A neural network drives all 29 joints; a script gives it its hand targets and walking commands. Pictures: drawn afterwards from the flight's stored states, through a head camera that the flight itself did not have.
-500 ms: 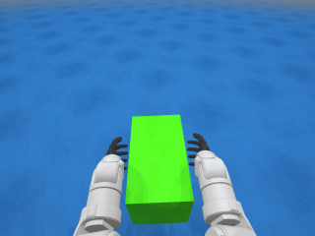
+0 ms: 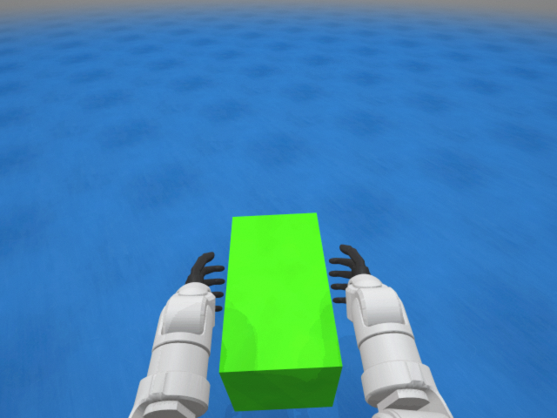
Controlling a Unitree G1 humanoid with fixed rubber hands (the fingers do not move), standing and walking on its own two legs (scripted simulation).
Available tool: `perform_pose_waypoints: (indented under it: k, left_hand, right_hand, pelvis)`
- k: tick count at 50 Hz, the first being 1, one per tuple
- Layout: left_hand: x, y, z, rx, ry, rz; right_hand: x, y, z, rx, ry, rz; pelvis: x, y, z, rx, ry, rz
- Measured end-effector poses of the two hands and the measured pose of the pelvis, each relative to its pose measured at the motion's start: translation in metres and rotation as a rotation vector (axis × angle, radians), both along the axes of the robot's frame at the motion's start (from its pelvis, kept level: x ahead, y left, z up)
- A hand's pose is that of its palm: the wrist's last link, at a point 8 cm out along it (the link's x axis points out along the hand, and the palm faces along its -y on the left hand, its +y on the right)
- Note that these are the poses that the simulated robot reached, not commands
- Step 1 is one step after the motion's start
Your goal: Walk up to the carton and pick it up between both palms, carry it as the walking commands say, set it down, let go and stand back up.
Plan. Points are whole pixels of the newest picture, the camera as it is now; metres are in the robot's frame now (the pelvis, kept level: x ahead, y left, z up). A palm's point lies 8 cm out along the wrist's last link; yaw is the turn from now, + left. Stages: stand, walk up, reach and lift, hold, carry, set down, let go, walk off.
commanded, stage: hold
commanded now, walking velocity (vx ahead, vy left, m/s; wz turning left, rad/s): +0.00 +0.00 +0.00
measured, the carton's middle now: (278, 304) +0.34 +0.00 -0.04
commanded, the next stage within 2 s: carry in 1.16 s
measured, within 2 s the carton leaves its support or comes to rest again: neither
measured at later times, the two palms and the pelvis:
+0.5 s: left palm (197, 297) +0.30 +0.12 +0.05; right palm (361, 288) +0.30 -0.13 +0.06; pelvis +0.00 +0.00 +0.00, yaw +0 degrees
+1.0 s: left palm (194, 299) +0.29 +0.13 +0.05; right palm (360, 290) +0.30 -0.13 +0.06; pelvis +0.00 +0.00 +0.00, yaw +0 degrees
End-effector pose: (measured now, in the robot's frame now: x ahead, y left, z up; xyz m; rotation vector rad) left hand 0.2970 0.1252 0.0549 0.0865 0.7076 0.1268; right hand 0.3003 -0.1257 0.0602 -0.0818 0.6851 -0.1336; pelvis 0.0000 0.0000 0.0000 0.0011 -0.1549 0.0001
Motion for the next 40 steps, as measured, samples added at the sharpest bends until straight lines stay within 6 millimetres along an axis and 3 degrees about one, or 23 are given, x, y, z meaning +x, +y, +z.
perform_pose_waypoints:
  k: [16, 40]
  left_hand:
    - [-0.0034, -0.0016, 0.0000, -0.008, 0.000, 0.012]
    - [-0.0013, 0.0009, -0.0009, -0.003, 0.001, -0.001]
  right_hand:
    - [-0.0034, -0.0011, -0.0011, 0.009, -0.002, -0.012]
    - [-0.0001, -0.0005, -0.0023, 0.006, 0.000, 0.015]
  pelvis:
    - [-0.0066, -0.0015, -0.0022, 0.001, -0.006, 0.000]
    - [0.0019, -0.0021, -0.0003, -0.002, 0.001, 0.004]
